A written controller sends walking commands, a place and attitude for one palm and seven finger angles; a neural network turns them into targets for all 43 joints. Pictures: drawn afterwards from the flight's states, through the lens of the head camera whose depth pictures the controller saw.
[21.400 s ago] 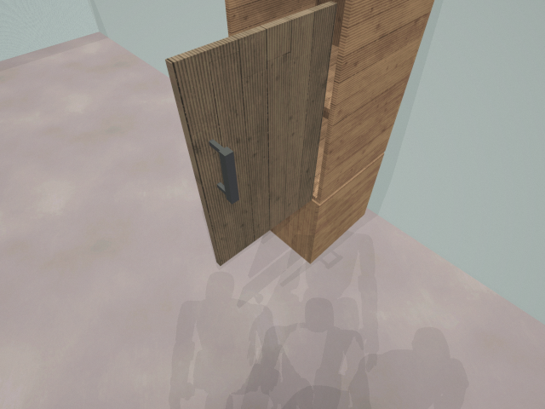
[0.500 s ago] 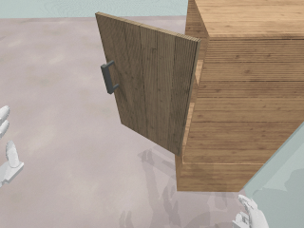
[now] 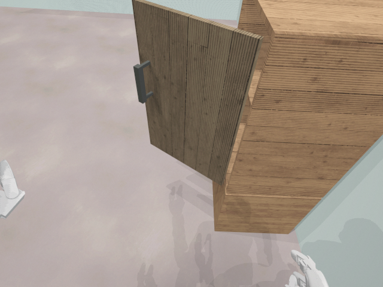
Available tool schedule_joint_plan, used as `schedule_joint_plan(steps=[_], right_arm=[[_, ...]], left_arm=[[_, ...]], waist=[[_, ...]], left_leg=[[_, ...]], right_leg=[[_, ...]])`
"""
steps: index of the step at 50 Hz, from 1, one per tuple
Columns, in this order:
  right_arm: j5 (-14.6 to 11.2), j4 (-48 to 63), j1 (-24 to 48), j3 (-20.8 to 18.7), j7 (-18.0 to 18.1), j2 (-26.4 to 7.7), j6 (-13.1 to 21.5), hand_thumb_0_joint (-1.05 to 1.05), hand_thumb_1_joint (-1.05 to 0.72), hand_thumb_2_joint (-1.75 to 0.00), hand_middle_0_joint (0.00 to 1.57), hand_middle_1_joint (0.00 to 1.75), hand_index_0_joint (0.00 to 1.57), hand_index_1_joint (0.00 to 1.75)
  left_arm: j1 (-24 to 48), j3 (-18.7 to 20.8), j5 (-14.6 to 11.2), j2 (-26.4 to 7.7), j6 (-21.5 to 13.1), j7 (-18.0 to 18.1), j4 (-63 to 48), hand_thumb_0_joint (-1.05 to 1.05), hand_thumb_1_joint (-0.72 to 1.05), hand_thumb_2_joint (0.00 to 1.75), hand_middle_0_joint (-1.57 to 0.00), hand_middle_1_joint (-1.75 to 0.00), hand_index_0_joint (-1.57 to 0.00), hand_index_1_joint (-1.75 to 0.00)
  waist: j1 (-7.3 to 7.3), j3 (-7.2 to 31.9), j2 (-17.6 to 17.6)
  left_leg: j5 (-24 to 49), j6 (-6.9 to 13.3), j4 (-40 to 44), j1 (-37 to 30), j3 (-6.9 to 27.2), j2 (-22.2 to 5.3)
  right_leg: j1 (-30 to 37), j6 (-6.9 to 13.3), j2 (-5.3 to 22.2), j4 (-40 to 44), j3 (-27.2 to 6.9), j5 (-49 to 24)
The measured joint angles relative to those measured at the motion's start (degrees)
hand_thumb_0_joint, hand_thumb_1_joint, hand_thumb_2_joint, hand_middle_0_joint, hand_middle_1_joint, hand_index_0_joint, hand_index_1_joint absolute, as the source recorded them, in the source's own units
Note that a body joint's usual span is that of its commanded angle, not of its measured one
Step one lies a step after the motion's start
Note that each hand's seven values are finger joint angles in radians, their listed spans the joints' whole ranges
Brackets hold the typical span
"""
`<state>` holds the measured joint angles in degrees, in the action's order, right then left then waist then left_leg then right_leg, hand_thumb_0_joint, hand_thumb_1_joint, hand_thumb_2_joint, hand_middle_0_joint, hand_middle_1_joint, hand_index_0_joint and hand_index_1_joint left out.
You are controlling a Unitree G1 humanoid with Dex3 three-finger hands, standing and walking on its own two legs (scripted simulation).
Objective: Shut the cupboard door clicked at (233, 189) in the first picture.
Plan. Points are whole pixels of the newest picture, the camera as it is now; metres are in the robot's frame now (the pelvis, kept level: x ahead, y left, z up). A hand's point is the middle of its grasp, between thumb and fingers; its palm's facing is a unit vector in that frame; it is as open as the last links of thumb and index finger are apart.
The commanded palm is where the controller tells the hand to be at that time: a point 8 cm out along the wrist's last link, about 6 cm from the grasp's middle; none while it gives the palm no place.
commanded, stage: step back with the hand held close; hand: left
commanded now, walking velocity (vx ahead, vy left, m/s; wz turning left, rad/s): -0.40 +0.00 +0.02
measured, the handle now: (144, 82) +0.71 +0.20 +0.03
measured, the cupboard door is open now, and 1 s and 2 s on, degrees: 57 57 57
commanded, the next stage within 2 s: stop stepping back and stand still in 0.84 s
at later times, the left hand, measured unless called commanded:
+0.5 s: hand (36, 222) +0.16 +0.22 +0.18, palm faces +0.40 -0.79 -0.46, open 7.4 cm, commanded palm +0.09 +0.27 +0.20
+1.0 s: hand out of the picture +0.04 +0.23 +0.18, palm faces +0.42 -0.81 -0.41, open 7.4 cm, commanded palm -0.03 +0.28 +0.20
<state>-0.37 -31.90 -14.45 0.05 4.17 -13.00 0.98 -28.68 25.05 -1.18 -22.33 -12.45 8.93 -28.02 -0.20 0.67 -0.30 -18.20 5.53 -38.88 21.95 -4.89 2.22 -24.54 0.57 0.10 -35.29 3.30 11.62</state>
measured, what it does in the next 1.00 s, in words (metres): walks backwards: left foot, then right foot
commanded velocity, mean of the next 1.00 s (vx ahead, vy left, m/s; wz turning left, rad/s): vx -0.35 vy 0.00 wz -0.03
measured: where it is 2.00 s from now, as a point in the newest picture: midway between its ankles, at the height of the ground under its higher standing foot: outside the picture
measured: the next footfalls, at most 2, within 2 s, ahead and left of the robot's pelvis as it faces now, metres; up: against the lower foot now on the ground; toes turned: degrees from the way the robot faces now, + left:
left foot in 0.66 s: -0.02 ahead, +0.10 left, +0.00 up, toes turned +2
right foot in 0.84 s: -0.07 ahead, -0.15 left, +0.00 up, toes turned +8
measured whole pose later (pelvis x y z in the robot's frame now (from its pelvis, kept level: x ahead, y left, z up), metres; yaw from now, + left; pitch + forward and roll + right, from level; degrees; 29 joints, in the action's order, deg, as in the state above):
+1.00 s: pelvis -0.16 -0.02 +0.01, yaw +3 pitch +2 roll -2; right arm 0.3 -36.3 -11.8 -0.8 3.8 -9.9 3.0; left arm -30.1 22.2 -1.4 -23.4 -13.7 8.3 -30.9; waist -1.3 2.1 -1.3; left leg -17.2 -1.0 -37.9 27.7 1.6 -1.2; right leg -21.5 -0.7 -3.2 -31.6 -4.1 12.4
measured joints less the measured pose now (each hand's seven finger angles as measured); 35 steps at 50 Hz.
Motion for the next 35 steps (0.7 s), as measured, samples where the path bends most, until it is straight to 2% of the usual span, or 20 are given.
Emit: schedule_joint_plan(steps=[4, 6, 10, 18, 22, 23, 25, 28, 30, 33, 35], right_arm=[[0.34, -0.39, 0.09, -0.07, 0.07, 0.13, 0.5, 0.01, -0.91, -0.9, 0.2, 0.3, 0.2, 0.3], [0.61, -0.44, 0.09, -0.28, 0.22, 0.34, 0.81, 0.01, -0.91, -0.9, 0.2, 0.3, 0.2, 0.3], [0.96, -0.96, 0.05, -0.65, 0.12, 1.02, 1.35, 0.01, -0.91, -0.9, 0.2, 0.3, 0.2, 0.3], [1.47, -2.0, 2.79, -0.06, -0.55, 2.41, 2.67, 0.01, -0.91, -0.9, 0.2, 0.3, 0.2, 0.3], [0.92, -1.35, 5.28, -0.05, -0.75, 2.49, 1.78, 0.01, -0.91, -0.9, 0.2, 0.3, 0.2, 0.3], [0.78, -1.08, 5.56, -0.23, -0.79, 2.44, 1.4, 0.01, -0.91, -0.9, 0.2, 0.3, 0.2, 0.3], [0.54, -0.83, 5.65, -0.77, -0.83, 2.28, 0.52, 0.01, -0.91, -0.9, 0.2, 0.3, 0.2, 0.3], [0.59, -0.74, 5.15, -1.2, -0.62, 1.98, -1.13, 0.01, -0.91, -0.9, 0.2, 0.3, 0.2, 0.3], [0.61, -0.49, 4.57, -1.14, -0.18, 1.47, -1.9, 0.01, -0.91, -0.9, 0.2, 0.3, 0.2, 0.3], [0.38, -0.25, 3.82, -1.63, 0.82, -0.19, -1.56, 0.01, -0.91, -0.9, 0.2, 0.3, 0.2, 0.3], [-0.02, -1.26, 3.84, -2.01, 1.25, 0.34, -1.07, 0.01, -0.91, -0.9, 0.2, 0.3, 0.2, 0.3]], left_arm=[[-0.83, 0.93, 0.2, -1.16, -1.18, 0.08, -1.23, 0.02, 0.89, 0.9, -0.21, -0.3, -0.22, -0.3], [-0.66, 1.45, 0.25, -1.94, -1.48, -0.13, -1.37, 0.02, 0.89, 0.9, -0.21, -0.3, -0.22, -0.3], [-0.53, 2.26, 0.03, -2.78, -1.98, -0.7, -1.63, 0.02, 0.89, 0.9, -0.21, -0.3, -0.22, -0.3], [-1.2, 1.69, -0.82, -1.46, -2.75, -1.2, -2.01, 0.02, 0.89, 0.9, -0.21, -0.3, -0.21, -0.3], [-0.95, 0.06, -1.04, -1.33, -2.14, -1.24, -2.12, 0.02, 0.89, 0.9, -0.21, -0.3, -0.21, -0.3], [-1.22, -0.41, -1.12, -1.56, -1.99, -1.23, -2.3, 0.02, 0.89, 0.9, -0.21, -0.3, -0.22, -0.3], [-1.91, -1.33, -1.04, -2.28, -1.77, -1.19, -2.69, 0.02, 0.89, 0.9, -0.21, -0.3, -0.22, -0.3], [-3.33, -1.39, -0.49, -3.63, -1.2, -0.69, -3.1, 0.02, 0.89, 0.9, -0.21, -0.3, -0.22, -0.3], [-4.13, -0.76, -0.37, -4.29, -0.7, -0.14, -3.11, 0.02, 0.89, 0.9, -0.21, -0.3, -0.22, -0.3], [-3.87, -0.17, -0.63, -4.71, -0.21, 0.39, -3.68, 0.02, 0.89, 0.9, -0.21, -0.3, -0.22, -0.3], [-3.26, 0.76, -0.71, -5.23, -0.55, 0.31, -3.1, 0.02, 0.89, 0.9, -0.21, -0.3, -0.22, -0.3]], waist=[[-0.48, -0.52, -0.75], [-0.86, -0.94, -0.71], [-1.33, -1.05, -0.25], [0.6, -0.71, -0.41], [0.49, -0.73, -0.3], [0.18, -0.38, -0.28], [-0.42, 0.64, -0.62], [-0.89, 2.07, -2.31], [-1.03, 2.53, -3.1], [-1.52, 2.06, -1.69], [-0.9, 0.88, -2.78]], left_leg=[[0.41, 0.24, 0.14, 0.43, -0.19, 0.03], [0.52, 0.24, -0.04, 0.57, 0.23, 0.01], [0.89, -0.1, -0.02, 0.72, 1.78, -0.22], [3.12, -1.93, 2.03, 2.02, 2.36, -1.88], [4.88, -3.1, 2.75, 3.36, 2.57, -2.54], [4.1, -3.79, 2.29, 3.97, 2.86, -2.47], [-1.99, -5.1, -2.45, 5.69, 4.4, -1.67], [-6.42, -5.89, -9.0, 6.38, 5.74, -0.83], [-5.25, -5.95, -5.56, 3.87, 5.98, -1.53], [3.12, -5.09, 5.79, -0.79, 6.85, -3.59], [3.9, -5.44, 5.26, -0.55, 6.15, -2.79]], right_leg=[[-0.58, -0.22, -0.06, -0.15, -0.44, -0.81], [-0.69, -1.1, -0.75, -1.04, -2.0, -0.49], [0.37, -1.25, -2.28, -3.77, -4.65, 0.99], [4.3, -0.63, -3.79, 0.98, -5.81, 3.79], [2.87, 0.39, -4.41, 1.59, -5.59, 2.73], [2.49, 0.59, -4.39, 1.64, -5.4, 2.4], [1.93, 0.92, -3.96, 2.19, -5.06, 1.69], [1.43, 0.86, -2.6, 4.03, -5.38, -0.12], [0.97, 0.4, -1.91, 4.98, -5.59, -1.36], [-0.44, -0.7, -1.82, 4.46, -4.26, -2.25], [-0.41, -1.42, -1.12, 4.26, -5.19, -3.42]])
